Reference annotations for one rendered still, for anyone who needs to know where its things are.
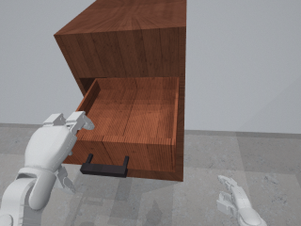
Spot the drawer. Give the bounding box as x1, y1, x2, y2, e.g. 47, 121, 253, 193
62, 76, 180, 172

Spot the handle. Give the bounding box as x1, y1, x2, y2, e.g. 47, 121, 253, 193
80, 153, 130, 178

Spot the cabinet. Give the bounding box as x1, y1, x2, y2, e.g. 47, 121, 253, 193
54, 0, 187, 182

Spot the robot left forearm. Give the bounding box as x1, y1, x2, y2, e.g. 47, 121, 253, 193
0, 167, 57, 226

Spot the left robot hand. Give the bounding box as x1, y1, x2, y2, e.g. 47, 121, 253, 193
24, 111, 95, 195

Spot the robot right forearm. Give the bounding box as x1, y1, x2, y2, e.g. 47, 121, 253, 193
236, 207, 267, 226

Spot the right robot hand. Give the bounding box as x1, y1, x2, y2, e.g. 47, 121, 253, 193
216, 175, 253, 219

